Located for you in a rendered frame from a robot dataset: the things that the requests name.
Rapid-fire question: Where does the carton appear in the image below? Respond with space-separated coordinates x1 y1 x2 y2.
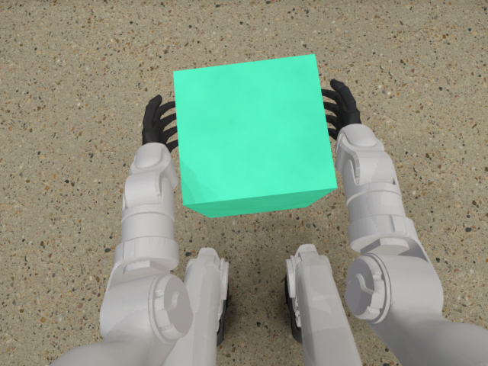
173 54 337 218

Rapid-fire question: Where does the right robot thigh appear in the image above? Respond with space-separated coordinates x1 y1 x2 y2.
286 251 363 366

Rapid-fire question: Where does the left robot hand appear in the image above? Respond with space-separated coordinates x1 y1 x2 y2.
142 95 178 153

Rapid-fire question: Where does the robot right upper arm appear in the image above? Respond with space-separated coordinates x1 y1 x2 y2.
345 253 488 366

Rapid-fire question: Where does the robot left upper arm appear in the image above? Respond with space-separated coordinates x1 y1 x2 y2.
48 272 194 366

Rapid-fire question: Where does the right robot hand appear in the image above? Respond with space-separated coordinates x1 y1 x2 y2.
321 79 361 141

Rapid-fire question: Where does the right robot forearm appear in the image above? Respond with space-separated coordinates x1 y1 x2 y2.
335 124 444 307

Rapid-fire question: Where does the left robot foot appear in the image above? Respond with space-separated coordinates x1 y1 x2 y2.
217 284 229 346

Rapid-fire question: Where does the left robot forearm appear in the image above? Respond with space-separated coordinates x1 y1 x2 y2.
100 143 179 328

